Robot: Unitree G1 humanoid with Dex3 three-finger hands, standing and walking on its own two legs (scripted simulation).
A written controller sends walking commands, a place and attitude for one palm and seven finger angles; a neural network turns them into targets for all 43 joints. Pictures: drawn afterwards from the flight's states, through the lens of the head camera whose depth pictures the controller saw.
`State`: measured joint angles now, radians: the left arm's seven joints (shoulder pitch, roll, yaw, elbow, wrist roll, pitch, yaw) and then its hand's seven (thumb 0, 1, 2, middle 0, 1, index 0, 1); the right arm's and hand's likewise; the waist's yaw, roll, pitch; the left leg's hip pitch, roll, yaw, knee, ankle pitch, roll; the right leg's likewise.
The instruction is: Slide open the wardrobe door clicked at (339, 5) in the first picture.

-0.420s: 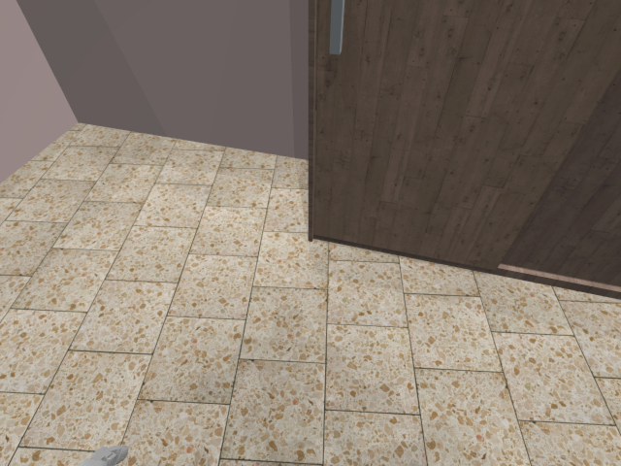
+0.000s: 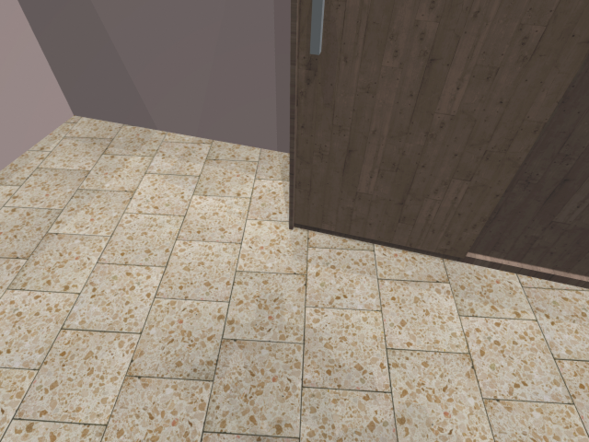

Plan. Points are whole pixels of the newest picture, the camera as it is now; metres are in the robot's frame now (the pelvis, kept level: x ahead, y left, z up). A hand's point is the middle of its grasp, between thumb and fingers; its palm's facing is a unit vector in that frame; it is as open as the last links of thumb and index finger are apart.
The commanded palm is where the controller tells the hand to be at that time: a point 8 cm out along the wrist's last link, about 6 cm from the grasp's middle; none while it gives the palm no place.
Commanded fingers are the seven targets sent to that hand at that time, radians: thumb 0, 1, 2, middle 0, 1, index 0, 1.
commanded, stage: stand and wait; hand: left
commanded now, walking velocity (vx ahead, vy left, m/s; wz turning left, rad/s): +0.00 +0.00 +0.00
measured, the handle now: (319, 12) +1.10 +0.00 +0.16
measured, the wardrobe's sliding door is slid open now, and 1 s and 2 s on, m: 0.00 0.00 0.00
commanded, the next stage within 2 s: look at it before walking up in 0.40 s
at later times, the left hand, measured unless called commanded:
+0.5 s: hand out of the picture +0.07 +0.24 -0.15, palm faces -0.03 -0.94 -0.35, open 7.4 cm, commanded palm none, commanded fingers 0.00 0.90 0.90 -0.20 -0.30 -0.20 -0.30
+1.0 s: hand out of the picture +0.07 +0.24 -0.15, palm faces -0.03 -0.94 -0.34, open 7.4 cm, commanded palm none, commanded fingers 0.00 0.90 0.90 -0.20 -0.30 -0.20 -0.30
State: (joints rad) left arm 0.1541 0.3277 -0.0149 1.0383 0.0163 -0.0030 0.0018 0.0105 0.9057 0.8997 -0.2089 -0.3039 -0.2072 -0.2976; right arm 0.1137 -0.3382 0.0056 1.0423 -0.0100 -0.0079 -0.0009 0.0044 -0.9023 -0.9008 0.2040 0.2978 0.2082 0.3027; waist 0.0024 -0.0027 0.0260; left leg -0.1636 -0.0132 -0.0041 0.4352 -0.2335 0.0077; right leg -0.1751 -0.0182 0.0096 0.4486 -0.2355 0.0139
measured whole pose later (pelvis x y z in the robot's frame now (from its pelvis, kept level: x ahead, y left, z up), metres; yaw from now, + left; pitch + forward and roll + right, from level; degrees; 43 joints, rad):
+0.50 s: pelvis -0.01 -0.01 +0.00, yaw +0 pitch -3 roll +0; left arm 0.14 0.34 -0.01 1.08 0.02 -0.01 0.00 0.01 0.91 0.90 -0.21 -0.30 -0.21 -0.30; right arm 0.14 -0.34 0.01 1.11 -0.01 -0.01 0.00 0.00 -0.90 -0.90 0.20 0.30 0.21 0.30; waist 0.00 0.01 0.02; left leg -0.15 0.00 -0.01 0.38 -0.19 0.00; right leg -0.16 -0.01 0.01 0.40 -0.20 0.01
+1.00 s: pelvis +0.00 -0.01 +0.00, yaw +0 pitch -2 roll +0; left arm 0.14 0.34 -0.01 1.09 0.02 -0.01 0.00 0.01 0.91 0.90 -0.21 -0.30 -0.21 -0.30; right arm 0.12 -0.34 0.01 1.11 0.00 -0.01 0.00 0.00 -0.90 -0.90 0.20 0.30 0.21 0.30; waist 0.00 0.00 0.03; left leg -0.14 0.00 -0.01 0.37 -0.19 -0.01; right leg -0.15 0.00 0.00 0.38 -0.19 0.00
